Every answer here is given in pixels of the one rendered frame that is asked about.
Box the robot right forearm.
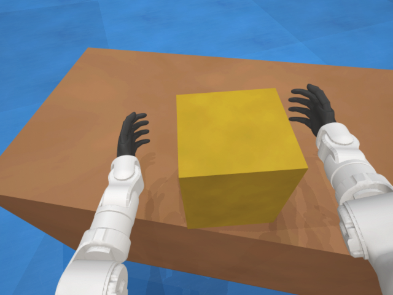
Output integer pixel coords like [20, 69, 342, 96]
[316, 122, 393, 205]

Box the pedestal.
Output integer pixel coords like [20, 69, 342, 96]
[0, 47, 393, 295]

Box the robot left forearm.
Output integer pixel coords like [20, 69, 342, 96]
[55, 155, 144, 295]

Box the robot right upper arm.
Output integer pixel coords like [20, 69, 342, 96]
[337, 192, 393, 295]

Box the robot left upper arm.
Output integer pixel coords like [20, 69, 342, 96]
[57, 259, 128, 295]

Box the right robot hand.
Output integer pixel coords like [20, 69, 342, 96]
[288, 84, 336, 137]

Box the carton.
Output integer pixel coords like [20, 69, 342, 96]
[176, 88, 308, 229]

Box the left robot hand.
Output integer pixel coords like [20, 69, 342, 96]
[117, 112, 150, 157]

